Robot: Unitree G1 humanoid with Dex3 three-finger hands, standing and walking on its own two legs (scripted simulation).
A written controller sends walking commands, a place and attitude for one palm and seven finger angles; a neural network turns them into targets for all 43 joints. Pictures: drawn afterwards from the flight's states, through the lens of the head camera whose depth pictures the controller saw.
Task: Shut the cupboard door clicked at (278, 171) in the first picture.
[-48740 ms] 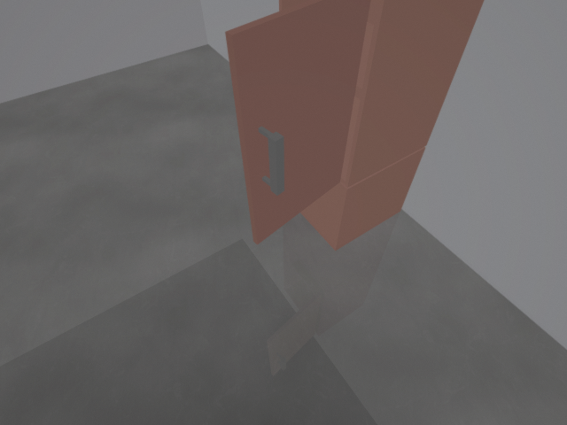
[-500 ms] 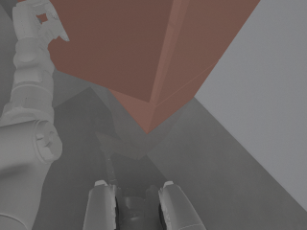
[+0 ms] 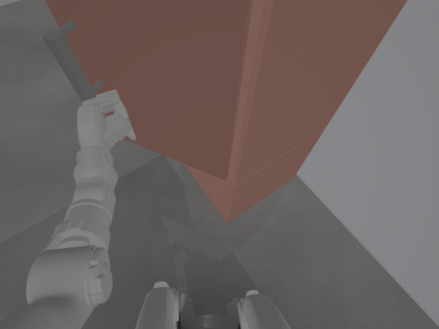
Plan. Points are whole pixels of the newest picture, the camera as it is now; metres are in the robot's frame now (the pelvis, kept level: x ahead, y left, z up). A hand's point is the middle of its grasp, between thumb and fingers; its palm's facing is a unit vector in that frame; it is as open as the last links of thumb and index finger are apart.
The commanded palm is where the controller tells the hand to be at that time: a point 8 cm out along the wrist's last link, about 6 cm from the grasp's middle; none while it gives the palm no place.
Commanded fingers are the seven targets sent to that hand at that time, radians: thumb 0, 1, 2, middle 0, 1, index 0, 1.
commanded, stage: pull the fist back off the door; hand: left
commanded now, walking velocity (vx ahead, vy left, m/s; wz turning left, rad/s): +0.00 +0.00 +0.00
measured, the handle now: (79, 65) +0.62 +0.25 +0.07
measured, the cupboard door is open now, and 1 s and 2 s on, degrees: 31 31 31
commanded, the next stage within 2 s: draw the hand back to the body in 0.18 s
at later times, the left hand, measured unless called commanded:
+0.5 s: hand (110, 134) +0.42 +0.16 +0.10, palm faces +0.13 -0.99 -0.04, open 3.1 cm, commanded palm +0.38 +0.20 +0.11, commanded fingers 0.00 0.90 0.90 -1.30 -1.50 -1.30 -1.50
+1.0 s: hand (12, 194) +0.29 +0.22 +0.17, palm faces +0.17 -0.96 -0.23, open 3.1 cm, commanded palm +0.25 +0.27 +0.19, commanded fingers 0.00 0.90 0.90 -0.86 -1.02 -0.86 -1.02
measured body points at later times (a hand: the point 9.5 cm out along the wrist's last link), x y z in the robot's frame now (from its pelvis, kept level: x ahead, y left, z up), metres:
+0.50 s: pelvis +0.00 +0.00 +0.02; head +0.08 -0.02 +0.46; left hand +0.41 +0.21 +0.10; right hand +0.07 -0.25 -0.12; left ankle +0.06 +0.15 -0.64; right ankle -0.02 -0.12 -0.64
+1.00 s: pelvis +0.01 +0.02 +0.08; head +0.00 +0.01 +0.53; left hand +0.28 +0.27 +0.19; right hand +0.20 -0.20 +0.00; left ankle +0.06 +0.15 -0.64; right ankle -0.02 -0.12 -0.64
